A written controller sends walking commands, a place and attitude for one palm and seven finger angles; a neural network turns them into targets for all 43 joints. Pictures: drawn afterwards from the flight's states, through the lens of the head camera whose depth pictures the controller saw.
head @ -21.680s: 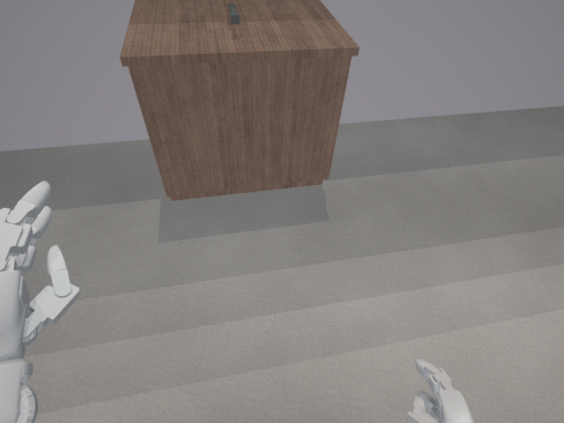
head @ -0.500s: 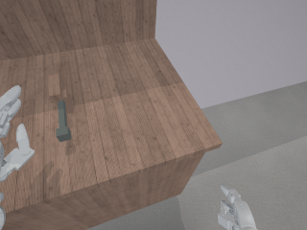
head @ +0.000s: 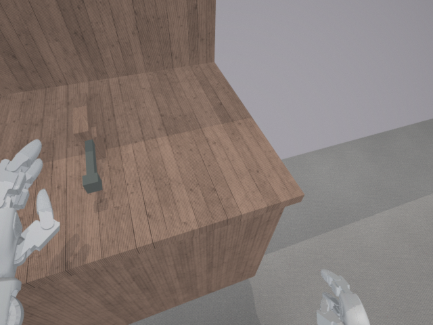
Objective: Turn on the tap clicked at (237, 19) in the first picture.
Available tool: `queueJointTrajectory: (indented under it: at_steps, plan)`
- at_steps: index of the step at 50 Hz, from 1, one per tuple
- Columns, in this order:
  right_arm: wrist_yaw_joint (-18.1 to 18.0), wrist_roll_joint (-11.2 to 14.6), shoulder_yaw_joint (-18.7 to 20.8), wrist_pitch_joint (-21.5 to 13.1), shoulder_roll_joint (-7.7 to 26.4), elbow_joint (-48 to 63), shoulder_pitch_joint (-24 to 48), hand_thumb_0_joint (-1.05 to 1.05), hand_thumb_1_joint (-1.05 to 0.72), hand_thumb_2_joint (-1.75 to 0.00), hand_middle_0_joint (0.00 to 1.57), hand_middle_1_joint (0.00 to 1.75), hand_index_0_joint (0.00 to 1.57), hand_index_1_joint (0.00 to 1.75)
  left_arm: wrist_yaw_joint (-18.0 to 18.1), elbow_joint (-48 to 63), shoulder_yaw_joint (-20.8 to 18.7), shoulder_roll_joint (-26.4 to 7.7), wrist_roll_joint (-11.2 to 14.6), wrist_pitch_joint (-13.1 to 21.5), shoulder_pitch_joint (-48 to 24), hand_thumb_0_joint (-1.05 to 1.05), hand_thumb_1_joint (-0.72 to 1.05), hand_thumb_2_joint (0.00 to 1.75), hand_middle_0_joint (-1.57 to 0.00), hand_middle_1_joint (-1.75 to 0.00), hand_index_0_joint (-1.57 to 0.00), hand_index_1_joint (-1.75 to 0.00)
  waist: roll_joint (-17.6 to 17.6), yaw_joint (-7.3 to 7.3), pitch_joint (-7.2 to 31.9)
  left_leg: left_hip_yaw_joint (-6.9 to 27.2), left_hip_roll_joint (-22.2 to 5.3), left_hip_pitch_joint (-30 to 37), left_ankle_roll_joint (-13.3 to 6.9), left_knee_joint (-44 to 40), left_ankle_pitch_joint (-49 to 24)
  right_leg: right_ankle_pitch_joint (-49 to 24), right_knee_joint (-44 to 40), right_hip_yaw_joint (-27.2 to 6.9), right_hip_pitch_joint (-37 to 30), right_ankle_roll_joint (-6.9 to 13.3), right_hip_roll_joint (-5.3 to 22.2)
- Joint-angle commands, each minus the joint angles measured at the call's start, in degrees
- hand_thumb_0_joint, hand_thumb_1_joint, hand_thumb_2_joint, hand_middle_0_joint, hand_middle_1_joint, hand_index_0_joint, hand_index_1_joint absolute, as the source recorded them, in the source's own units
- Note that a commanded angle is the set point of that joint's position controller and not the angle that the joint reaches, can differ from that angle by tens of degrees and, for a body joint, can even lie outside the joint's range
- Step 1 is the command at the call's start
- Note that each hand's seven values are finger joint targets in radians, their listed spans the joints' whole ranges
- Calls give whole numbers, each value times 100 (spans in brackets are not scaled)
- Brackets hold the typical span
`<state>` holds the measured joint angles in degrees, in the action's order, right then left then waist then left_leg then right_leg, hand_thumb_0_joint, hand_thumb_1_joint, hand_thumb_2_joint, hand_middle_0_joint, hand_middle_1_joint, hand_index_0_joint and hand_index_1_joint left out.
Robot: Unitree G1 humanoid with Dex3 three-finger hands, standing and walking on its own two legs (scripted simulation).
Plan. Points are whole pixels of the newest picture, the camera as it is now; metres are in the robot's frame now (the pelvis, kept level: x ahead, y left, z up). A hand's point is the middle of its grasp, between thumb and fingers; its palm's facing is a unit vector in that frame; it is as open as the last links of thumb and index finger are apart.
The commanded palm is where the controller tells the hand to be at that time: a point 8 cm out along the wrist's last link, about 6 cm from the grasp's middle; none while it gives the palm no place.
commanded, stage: come to a stop and stand still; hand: left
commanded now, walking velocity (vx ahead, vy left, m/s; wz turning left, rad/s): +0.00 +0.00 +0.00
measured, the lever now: (92, 183) +0.35 +0.28 +0.05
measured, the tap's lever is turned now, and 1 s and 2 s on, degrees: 0 0 0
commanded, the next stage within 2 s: look again from close up in 0.62 s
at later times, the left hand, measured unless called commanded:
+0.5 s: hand (30, 205) +0.23 +0.28 +0.16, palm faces +0.40 -0.82 -0.40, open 7.4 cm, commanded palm +0.17 +0.29 +0.18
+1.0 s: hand (47, 209) +0.23 +0.25 +0.16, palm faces +0.37 -0.86 -0.36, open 7.4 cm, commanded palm +0.17 +0.29 +0.18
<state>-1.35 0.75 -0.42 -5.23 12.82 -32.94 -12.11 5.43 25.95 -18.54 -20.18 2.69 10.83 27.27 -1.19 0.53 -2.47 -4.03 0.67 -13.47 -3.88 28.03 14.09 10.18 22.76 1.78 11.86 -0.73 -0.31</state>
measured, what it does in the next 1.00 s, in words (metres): stands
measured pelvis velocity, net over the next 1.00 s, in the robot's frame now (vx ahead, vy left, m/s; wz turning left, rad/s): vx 0.01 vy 0.01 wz -0.01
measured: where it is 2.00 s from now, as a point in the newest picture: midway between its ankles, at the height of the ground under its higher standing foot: outside the picture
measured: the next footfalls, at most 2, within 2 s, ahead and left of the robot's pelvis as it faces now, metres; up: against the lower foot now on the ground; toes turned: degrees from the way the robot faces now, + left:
none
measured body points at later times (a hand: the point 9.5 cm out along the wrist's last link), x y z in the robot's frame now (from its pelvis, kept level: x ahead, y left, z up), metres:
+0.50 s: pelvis +0.01 +0.01 +0.00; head +0.05 +0.04 +0.44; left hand +0.21 +0.32 +0.18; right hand +0.19 -0.20 -0.08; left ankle +0.01 +0.07 -0.74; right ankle +0.02 -0.13 -0.74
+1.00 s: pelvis +0.01 +0.01 +0.00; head +0.04 +0.03 +0.45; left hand +0.20 +0.30 +0.18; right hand +0.19 -0.22 -0.07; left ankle +0.01 +0.07 -0.74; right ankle +0.02 -0.13 -0.74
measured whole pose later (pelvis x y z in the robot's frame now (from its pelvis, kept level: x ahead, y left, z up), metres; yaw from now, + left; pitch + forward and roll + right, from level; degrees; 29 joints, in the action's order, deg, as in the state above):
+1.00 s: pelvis +0.01 +0.01 +0.00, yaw +0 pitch -1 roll -2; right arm -1.1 0.5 -0.7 -6.5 11.4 -32.8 -11.2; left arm 5.4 27.4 -20.1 -20.3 2.5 12.8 23.9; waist 1.5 2.1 -4.4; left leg -4.9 1.6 -11.7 -4.4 26.3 14.2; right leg 10.7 22.4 0.9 10.9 -1.5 0.6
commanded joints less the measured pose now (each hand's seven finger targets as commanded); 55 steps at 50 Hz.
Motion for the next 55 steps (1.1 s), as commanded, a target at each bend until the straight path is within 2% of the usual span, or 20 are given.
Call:
queueJointTrajectory:
  at_steps: [1,2,3,4,5,6,7,9,11,13,15,16,21,23,27,31,32,36,42,55]
  plan:
    - [-80,63,237,-365,654,939,695,0,-90,-90,20,30,20,30,163,1318,-752,-1084,25,350,-512,0,90,90,-20,-30,-20,-30,-119,-5,574,845,-649,127,163,-771,157,-70,-339,-527,-112,207,522]
    - [-89,12,228,-361,655,924,627,0,-90,-90,20,30,20,30,149,1301,-657,-964,34,384,-483,0,90,90,-20,-30,-20,-30,-90,-2,610,871,-675,59,142,-811,130,-191,-282,-424,-229,190,471]
    - [-94,-304,250,-622,675,738,-127,0,-90,-90,20,30,20,30,212,2418,-4140,-5701,-830,907,-6321,0,90,90,-20,-30,-20,-30,897,207,-228,450,-683,-956,188,-12,-202,-462,-513,-709,506,131,502]
    - [-89,-106,60,-557,128,455,322,0,-90,-90,20,30,20,30,-53,-868,-1756,-2024,-240,678,-3013,0,90,90,-20,-30,-20,-30,751,52,900,660,-251,145,197,-61,-422,-265,-227,-907,491,478,775]
    - [-76,-42,258,-629,383,783,284,0,-90,-90,20,30,20,30,-41,-293,-1360,-1553,-36,685,-1672,0,90,90,-20,-30,-20,-30,386,257,545,533,-376,262,301,-328,-339,-235,-554,-1187,265,433,639]
    - [14,77,305,-687,486,803,335,0,-90,-90,20,30,20,30,-68,-441,-661,-663,70,600,-1307,0,90,90,-20,-30,-20,-30,-560,166,919,354,-389,648,300,-501,-470,-279,-107,-914,-27,464,571]
    - [53,54,382,-697,645,837,252,0,-90,-90,20,30,20,30,-77,312,-652,-952,26,686,-1639,0,90,90,-20,-30,-20,-30,-1081,128,1087,523,-500,509,264,-721,-382,-135,206,-699,-159,373,501]
    - [188,41,334,-743,605,877,409,0,-90,-90,20,30,20,30,-81,988,-385,-719,20,789,-1134,0,90,90,-20,-30,-20,-30,-1370,210,1012,847,-822,65,141,-1032,-221,-1,618,-383,-413,250,337]
    - [282,102,276,-790,509,956,544,0,-90,-90,20,30,20,30,-38,1301,-346,-667,24,770,-579,0,90,90,-20,-30,-20,-30,-907,249,920,827,-878,-61,136,-1101,-207,-52,741,-163,-485,187,259]
    - [255,63,297,-759,582,974,421,0,-90,-90,20,30,20,30,33,1374,-746,-1045,-2,757,-424,0,90,90,-20,-30,-20,-30,151,213,886,890,-851,-360,178,-966,-242,-174,566,-145,-662,149,282]
    - [162,47,314,-729,588,976,441,0,-90,-90,20,30,20,30,91,1296,-1205,-1352,41,764,-415,0,90,90,-20,-30,-20,-30,798,171,949,807,-711,-234,271,-763,-467,-408,362,-233,-641,148,340]
    - [104,65,294,-683,594,953,518,0,-90,-90,20,30,20,30,150,1351,-1572,-1695,60,752,-516,0,90,90,-20,-30,-20,-30,687,149,939,751,-671,-75,343,-772,-694,-479,395,-182,-541,134,324]
    - [-16,40,244,-630,511,910,518,0,-90,-90,20,30,20,30,82,1185,-1268,-1344,67,771,-1125,0,90,90,-20,-30,-20,-30,-495,70,850,648,-685,177,405,-703,-1228,-719,409,-203,-408,171,340]
    - [11,26,268,-682,539,861,388,0,-90,-90,20,30,20,30,44,1340,-911,-1100,24,790,-1281,0,90,90,-20,-30,-20,-30,-614,52,974,638,-709,431,426,-568,-1695,-813,372,-205,-380,194,331]
    - [90,3,253,-709,566,806,414,0,-90,-90,20,30,20,30,42,1396,-402,-655,-46,681,-1100,0,90,90,-20,-30,-20,-30,-508,46,1046,582,-717,672,474,-450,-2278,-957,295,-140,-346,175,269]
    - [66,32,268,-578,573,849,541,0,-90,-90,20,30,20,30,135,1177,-827,-983,-64,561,-781,0,90,90,-20,-30,-20,-30,-144,78,903,562,-630,348,503,-518,-1663,-1177,120,-278,-525,195,312]
    - [55,-4,241,-516,563,857,509,0,-90,-90,20,30,20,30,107,1025,-731,-843,-24,562,-714,0,90,90,-20,-30,-20,-30,-16,68,842,585,-594,186,464,-572,-1412,-1115,50,-271,-563,195,323]
    - [-33,25,229,-437,526,968,643,0,-90,-90,20,30,20,30,130,1268,-1085,-1179,18,574,-805,0,90,90,-20,-30,-20,-30,-309,68,769,590,-585,174,472,-741,-1163,-1042,42,-310,-556,195,313]
    - [-49,-10,226,-443,565,997,574,0,-90,-90,20,30,20,30,85,1388,-739,-893,61,564,-740,0,90,90,-20,-30,-20,-30,-220,62,938,543,-555,273,389,-687,-1214,-1209,-54,-295,-691,173,302]
    - [-71,20,272,-445,600,954,549,0,-90,-90,20,30,20,30,117,1260,-765,-971,4,520,-833,0,90,90,-20,-30,-20,-30,-255,72,700,666,-617,44,346,-973,-348,-610,-111,-333,-645,155,306]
